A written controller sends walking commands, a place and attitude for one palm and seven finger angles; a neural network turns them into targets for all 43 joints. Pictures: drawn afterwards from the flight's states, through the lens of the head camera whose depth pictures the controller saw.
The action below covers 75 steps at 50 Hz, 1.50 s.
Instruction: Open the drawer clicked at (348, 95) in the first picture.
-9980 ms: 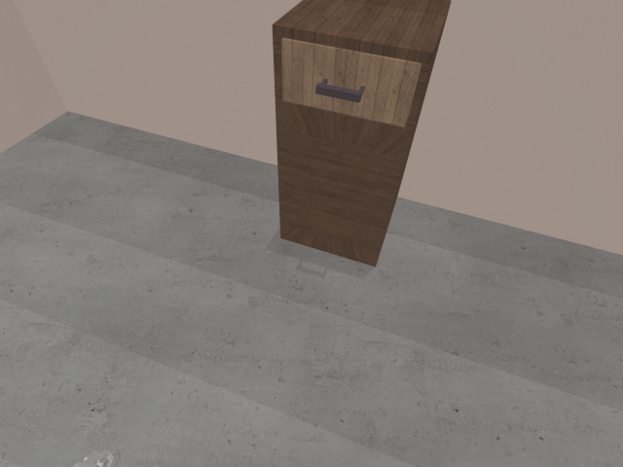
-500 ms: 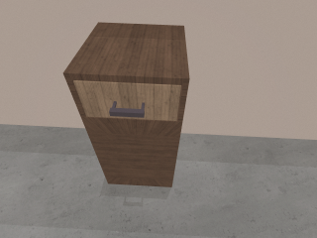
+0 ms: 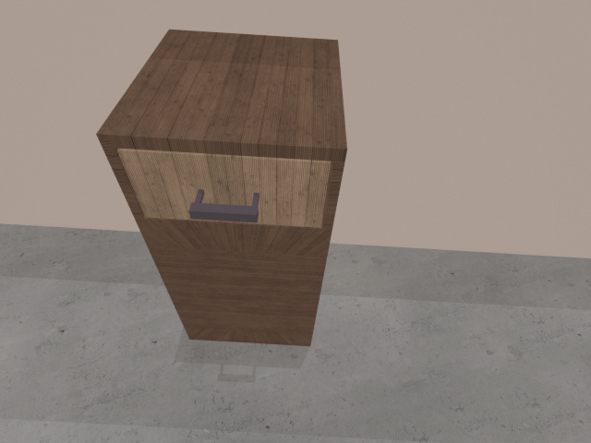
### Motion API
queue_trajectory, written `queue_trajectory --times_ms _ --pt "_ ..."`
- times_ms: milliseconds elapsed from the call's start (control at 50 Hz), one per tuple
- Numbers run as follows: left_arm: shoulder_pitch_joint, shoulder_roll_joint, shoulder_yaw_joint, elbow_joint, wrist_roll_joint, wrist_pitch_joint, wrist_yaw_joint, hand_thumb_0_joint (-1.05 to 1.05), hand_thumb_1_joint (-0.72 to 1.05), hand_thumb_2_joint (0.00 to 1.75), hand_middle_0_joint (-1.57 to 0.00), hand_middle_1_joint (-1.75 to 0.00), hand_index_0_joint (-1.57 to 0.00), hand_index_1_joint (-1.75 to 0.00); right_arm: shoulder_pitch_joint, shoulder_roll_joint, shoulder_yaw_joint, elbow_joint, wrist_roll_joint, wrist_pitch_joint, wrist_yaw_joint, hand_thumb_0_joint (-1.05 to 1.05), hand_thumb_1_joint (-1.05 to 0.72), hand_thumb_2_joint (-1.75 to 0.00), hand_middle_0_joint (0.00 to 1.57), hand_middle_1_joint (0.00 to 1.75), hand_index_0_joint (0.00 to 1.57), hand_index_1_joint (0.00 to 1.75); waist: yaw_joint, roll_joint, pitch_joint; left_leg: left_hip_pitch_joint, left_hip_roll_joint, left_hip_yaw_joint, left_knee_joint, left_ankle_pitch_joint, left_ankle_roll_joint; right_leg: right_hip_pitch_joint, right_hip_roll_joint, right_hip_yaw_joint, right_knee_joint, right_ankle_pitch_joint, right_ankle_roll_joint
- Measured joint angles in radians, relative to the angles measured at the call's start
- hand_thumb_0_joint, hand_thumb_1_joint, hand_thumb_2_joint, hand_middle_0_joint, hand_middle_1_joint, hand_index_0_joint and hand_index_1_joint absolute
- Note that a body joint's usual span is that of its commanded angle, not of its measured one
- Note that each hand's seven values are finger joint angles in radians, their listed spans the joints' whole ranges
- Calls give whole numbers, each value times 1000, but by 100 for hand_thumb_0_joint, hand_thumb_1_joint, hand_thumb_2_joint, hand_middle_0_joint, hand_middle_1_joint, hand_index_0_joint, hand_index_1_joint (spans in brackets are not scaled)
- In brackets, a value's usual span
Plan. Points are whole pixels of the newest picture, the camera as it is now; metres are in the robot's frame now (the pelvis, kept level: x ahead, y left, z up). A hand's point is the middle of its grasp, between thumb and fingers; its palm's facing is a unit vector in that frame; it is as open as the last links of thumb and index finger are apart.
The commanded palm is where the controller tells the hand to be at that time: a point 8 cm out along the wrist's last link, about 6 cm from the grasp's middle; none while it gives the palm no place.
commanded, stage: come to a stop and stand still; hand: left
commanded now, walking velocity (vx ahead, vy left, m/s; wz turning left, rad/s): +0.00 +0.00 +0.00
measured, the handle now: (226, 204) +0.52 +0.16 -0.03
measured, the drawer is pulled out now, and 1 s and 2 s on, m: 0.00 0.00 0.00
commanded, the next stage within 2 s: look again from close up in 0.28 s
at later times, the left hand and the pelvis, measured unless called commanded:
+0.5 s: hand out of the picture -0.01 +0.15 -0.18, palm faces +0.03 -0.99 -0.14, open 7.4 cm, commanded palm none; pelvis +0.01 +0.00 +0.00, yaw +0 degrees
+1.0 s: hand out of the picture -0.01 +0.13 -0.17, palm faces -0.01 -0.99 -0.16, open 7.4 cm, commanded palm +0.11 +0.18 -0.07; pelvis +0.01 -0.02 +0.00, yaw +0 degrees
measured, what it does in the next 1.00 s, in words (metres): stands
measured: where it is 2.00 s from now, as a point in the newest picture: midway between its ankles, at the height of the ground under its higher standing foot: outside the picture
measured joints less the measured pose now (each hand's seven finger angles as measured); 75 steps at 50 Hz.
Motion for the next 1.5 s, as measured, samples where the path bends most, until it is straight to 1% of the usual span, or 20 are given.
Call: queue_trajectory --times_ms 680,960,980,1000,1020,1040,1060,1080,1100,1140,1160,1200,1240,1260,1280,1320,1360,1420,1460,1500 --pt "21 -19 5 17 -1 0 3 0 91 89 -20 -30 -19 -30 25 23 0 16 -1 -5 -7 1 -92 -90 20 30 20 30 3 2 -6 26 0 0 -27 -3 -10 19 2 1 -13 -11 -8" --pt "27 -25 6 22 -1 -3 5 0 91 89 -20 -30 -19 -30 29 27 -1 23 -1 -7 -10 1 -92 -90 20 30 20 30 6 4 -12 34 7 -4 -33 -3 -21 26 9 -3 -15 -17 -18" --pt "24 -26 1 23 3 -8 10 0 91 89 -20 -30 -19 -30 31 22 1 15 1 -3 -7 1 -92 -90 20 30 20 30 3 13 -15 15 14 -11 -13 -9 -24 20 15 -10 -16 -16 -19" --pt "68 -15 -36 -134 26 62 16 0 91 89 -20 -30 -19 -30 49 14 7 -33 15 -3 -11 2 -93 -90 20 30 20 30 6 14 -9 2 16 -11 2 -14 -24 7 16 -10 -3 -18 -20" --pt "122 15 -64 -306 67 118 44 3 94 89 -20 -30 -20 -30 72 5 8 -76 28 -40 -27 2 -94 -90 20 30 20 30 17 10 -5 -1 14 -3 7 -17 -25 -11 14 -2 24 -26 -25" --pt "173 52 -72 -457 83 134 75 6 96 89 -21 -30 -20 -31 92 -4 2 -112 44 -91 -41 3 -94 -90 20 30 20 30 22 4 -11 -10 9 4 12 -19 -26 -36 7 5 61 -41 -29" --pt "207 86 -75 -586 97 142 107 7 96 89 -21 -31 -20 -31 103 -14 -7 -145 58 -138 -52 3 -94 -90 20 30 20 30 19 2 -20 -25 2 4 23 -21 -27 -60 -2 5 94 -59 -29" --pt "219 114 -80 -695 122 151 136 8 96 88 -21 -31 -20 -32 107 -28 -17 -180 68 -176 -59 3 -94 -90 20 30 20 30 13 9 -26 -45 -3 -2 42 -24 -27 -78 -8 -2 119 -74 -27" --pt "215 137 -86 -787 165 159 161 8 95 88 -21 -32 -20 -32 101 -47 -23 -212 70 -204 -62 3 -94 -90 20 30 20 30 7 23 -36 -72 -3 -11 67 -30 -27 -97 -10 -11 137 -81 -24" --pt "176 170 -102 -925 292 160 210 7 92 87 -21 -33 -20 -34 67 -93 -30 -277 55 -230 -60 3 -94 -90 20 30 20 30 -7 54 -65 -141 2 -27 124 -42 -26 -153 -8 -27 177 -89 -27" --pt "142 181 -111 -969 376 155 236 7 90 86 -21 -34 -20 -35 43 -115 -35 -312 42 -229 -55 3 -93 -90 20 30 20 30 -14 67 -82 -180 5 -32 154 -49 -27 -188 -7 -33 203 -95 -31" --pt "61 181 -120 -1007 563 134 289 5 85 85 -21 -37 -20 -37 -16 -145 -50 -379 9 -200 -37 2 -93 -90 20 30 20 30 -17 80 -119 -254 14 -33 209 -61 -30 -262 -3 -32 257 -108 -40" --pt "-1 161 -115 -1010 734 99 330 4 80 83 -21 -39 -20 -39 -83 -155 -65 -439 -17 -140 -9 2 -92 -90 20 30 20 30 -5 74 -150 -308 28 -17 249 -72 -37 -329 7 -15 307 -118 -48" --pt "-17 149 -112 -1010 804 79 341 3 78 82 -21 -40 -20 -41 -114 -155 -70 -466 -22 -105 7 2 -92 -90 20 30 20 30 5 63 -162 -329 36 -6 265 -77 -41 -359 13 -4 330 -122 -52" --pt "-23 139 -112 -1015 861 58 347 3 75 82 -21 -41 -20 -42 -141 -153 -72 -494 -25 -70 22 2 -92 -90 20 30 20 30 16 50 -170 -347 42 2 278 -80 -45 -385 18 6 351 -126 -57" --pt "-11 128 -118 -1029 953 17 356 2 70 80 -21 -44 -21 -45 -182 -147 -73 -546 -26 -10 45 1 -92 -90 20 30 20 30 37 22 -175 -373 51 11 299 -85 -52 -422 25 15 386 -135 -67" --pt "22 132 -126 -1045 1022 -10 371 1 65 78 -22 -47 -21 -48 -208 -140 -69 -592 -29 39 59 1 -92 -90 20 30 19 30 59 -1 -167 -389 57 8 317 -88 -60 -439 30 12 409 -144 -77" --pt "67 161 -130 -1052 1087 -9 406 0 57 75 -23 -52 -23 -52 -232 -131 -62 -635 -39 88 65 1 -91 -90 20 30 19 30 92 -10 -151 -404 63 -12 341 -93 -70 -445 35 -8 429 -155 -91" --pt "67 191 -119 -1046 1101 -2 420 0 52 73 -24 -55 -24 -55 -245 -122 -56 -637 -49 104 61 1 -91 -90 20 30 19 30 107 -4 -143 -415 64 -34 360 -98 -72 -443 37 -28 438 -163 -97" --pt "41 217 -98 -1037 1086 0 420 0 46 71 -25 -58 -25 -58 -257 -109 -49 -624 -55 109 51 1 -91 -90 20 30 20 30 115 11 -132 -422 64 -60 377 -102 -70 -434 38 -53 441 -169 -103"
